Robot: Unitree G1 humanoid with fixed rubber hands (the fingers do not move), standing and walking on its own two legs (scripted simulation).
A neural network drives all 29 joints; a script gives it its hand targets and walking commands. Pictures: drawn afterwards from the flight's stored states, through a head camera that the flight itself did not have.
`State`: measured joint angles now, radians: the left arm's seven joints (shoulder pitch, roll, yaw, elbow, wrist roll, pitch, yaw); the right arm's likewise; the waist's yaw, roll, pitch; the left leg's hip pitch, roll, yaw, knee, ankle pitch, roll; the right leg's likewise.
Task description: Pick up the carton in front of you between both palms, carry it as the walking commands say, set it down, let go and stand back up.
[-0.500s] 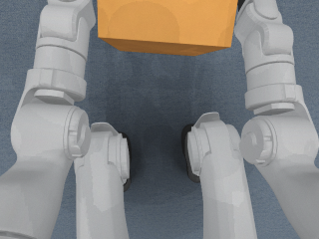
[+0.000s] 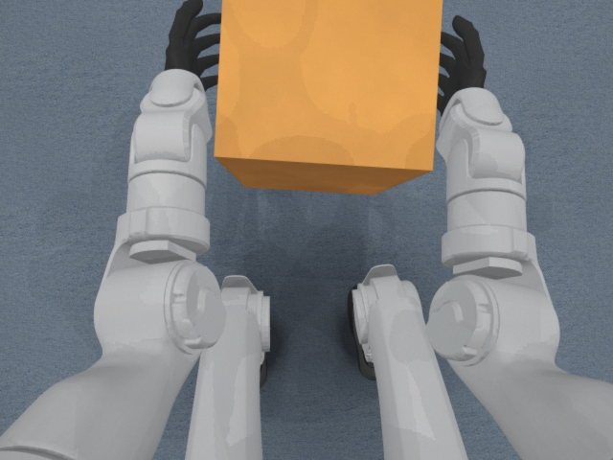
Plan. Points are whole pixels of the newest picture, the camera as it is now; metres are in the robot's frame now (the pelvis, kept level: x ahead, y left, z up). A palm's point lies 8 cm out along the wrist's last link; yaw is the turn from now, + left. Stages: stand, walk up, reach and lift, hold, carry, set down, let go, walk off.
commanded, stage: reach and lift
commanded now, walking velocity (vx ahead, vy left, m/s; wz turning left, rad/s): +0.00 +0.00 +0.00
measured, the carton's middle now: (319, 103) +0.53 -0.02 -0.13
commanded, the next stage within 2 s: none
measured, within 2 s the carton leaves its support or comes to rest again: neither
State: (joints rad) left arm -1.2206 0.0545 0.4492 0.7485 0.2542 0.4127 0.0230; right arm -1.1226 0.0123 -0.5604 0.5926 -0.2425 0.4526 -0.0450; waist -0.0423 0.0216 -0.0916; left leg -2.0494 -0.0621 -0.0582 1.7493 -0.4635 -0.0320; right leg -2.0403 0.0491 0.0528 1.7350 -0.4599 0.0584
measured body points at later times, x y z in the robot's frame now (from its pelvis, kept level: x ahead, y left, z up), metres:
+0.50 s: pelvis +0.05 +0.00 +0.13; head +0.22 +0.00 +0.55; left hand +0.49 +0.13 +0.09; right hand +0.47 -0.17 +0.09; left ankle +0.12 +0.12 -0.46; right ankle +0.12 -0.13 -0.46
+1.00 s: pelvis +0.09 +0.00 +0.25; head +0.14 +0.00 +0.70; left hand +0.43 +0.14 +0.24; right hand +0.43 -0.16 +0.24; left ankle +0.12 +0.12 -0.46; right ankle +0.12 -0.13 -0.46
